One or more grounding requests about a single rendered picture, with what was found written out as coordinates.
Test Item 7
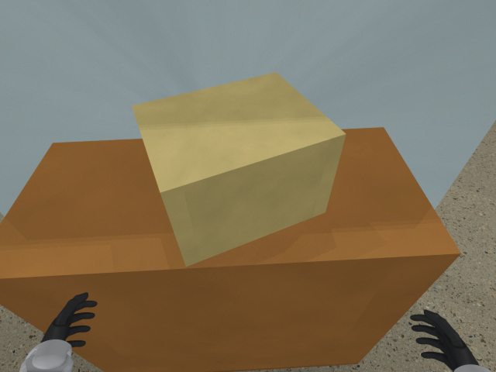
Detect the left robot forearm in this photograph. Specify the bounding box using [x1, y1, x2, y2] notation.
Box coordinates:
[19, 339, 74, 372]

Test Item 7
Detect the carton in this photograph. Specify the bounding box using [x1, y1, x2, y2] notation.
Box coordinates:
[132, 72, 346, 267]

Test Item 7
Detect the right robot hand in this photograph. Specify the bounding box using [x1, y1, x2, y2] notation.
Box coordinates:
[410, 309, 480, 372]

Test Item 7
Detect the pedestal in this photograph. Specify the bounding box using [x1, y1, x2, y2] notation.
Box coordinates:
[0, 127, 461, 372]

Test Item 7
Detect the left robot hand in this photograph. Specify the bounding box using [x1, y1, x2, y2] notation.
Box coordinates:
[41, 292, 98, 347]

